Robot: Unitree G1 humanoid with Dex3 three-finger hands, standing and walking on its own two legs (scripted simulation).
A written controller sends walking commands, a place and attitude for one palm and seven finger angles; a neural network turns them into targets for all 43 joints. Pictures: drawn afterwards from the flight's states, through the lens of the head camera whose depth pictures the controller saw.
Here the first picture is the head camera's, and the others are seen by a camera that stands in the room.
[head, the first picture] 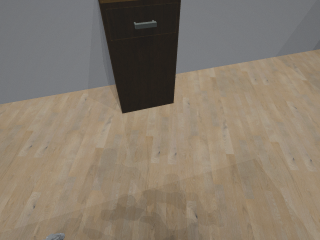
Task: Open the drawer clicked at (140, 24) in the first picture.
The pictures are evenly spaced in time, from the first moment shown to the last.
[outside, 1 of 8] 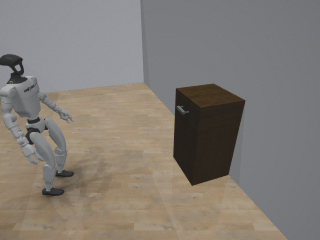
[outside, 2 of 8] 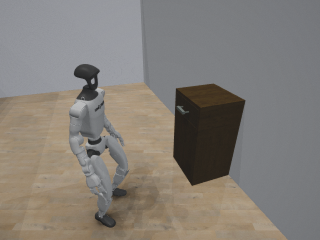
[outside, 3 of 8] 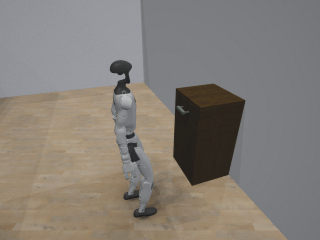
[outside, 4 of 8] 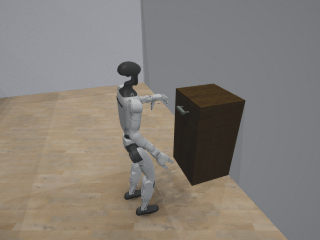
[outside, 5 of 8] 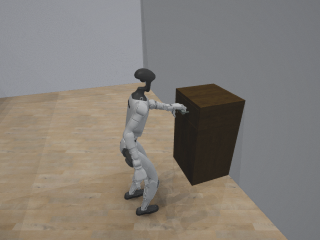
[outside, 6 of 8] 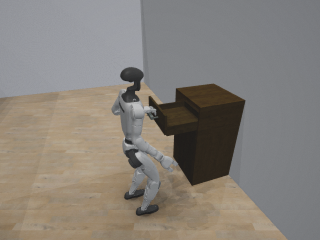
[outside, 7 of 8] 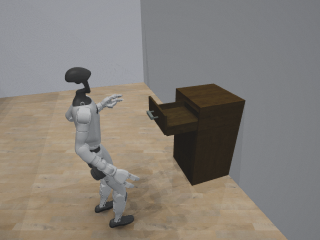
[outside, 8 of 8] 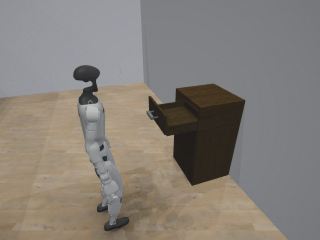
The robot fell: no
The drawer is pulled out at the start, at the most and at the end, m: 0.00 0.30 0.30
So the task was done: yes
